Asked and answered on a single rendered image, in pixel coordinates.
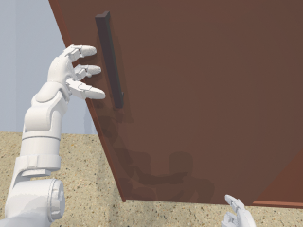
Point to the left robot forearm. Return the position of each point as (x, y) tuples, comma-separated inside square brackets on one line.
[(42, 132)]

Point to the robot right hand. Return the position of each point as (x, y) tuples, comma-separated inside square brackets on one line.
[(243, 217)]

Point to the robot left upper arm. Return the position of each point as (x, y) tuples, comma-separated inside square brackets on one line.
[(35, 203)]

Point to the robot left hand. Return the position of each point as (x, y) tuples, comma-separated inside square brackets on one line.
[(62, 71)]

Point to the wardrobe door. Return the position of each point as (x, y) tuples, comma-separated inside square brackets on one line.
[(288, 185), (213, 93)]

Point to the handle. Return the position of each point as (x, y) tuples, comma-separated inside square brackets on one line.
[(106, 42)]

